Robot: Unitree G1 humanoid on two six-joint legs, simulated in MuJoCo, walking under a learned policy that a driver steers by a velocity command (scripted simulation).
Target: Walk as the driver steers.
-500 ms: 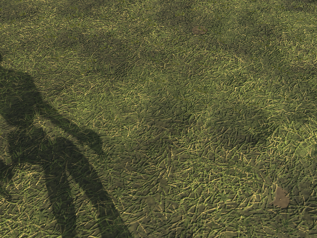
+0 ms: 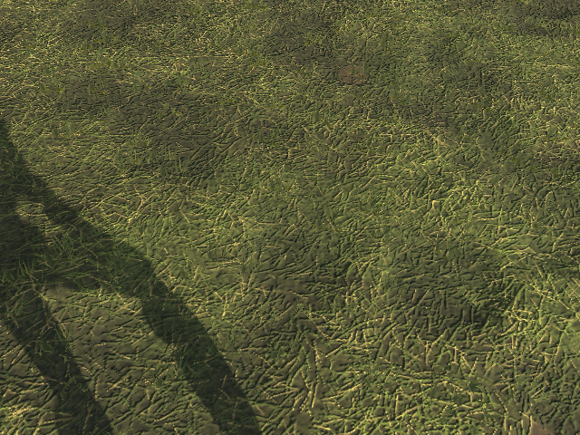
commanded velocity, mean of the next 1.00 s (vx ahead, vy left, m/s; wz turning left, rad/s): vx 0.50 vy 0.00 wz -0.36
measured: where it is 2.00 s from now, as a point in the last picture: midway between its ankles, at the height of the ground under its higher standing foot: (394, 259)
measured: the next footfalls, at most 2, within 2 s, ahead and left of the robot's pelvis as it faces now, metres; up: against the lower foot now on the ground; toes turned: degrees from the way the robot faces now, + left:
right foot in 0.30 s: +0.31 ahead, -0.15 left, +0.00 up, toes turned -11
left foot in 0.78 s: +0.63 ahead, -0.04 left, +0.00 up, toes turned -23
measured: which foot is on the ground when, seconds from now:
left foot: down 0.00-0.32, up 0.34-0.76, down 0.78-1.00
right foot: up 0.00-0.28, down 0.30-0.80, up 0.82-1.00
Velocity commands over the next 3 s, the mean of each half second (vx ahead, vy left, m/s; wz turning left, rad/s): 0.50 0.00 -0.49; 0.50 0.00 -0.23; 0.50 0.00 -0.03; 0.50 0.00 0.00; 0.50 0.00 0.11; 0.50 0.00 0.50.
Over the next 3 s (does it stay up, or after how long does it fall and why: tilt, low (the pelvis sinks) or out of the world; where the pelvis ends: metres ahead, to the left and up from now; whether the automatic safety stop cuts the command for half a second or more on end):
stays up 1.52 -0.46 -0.03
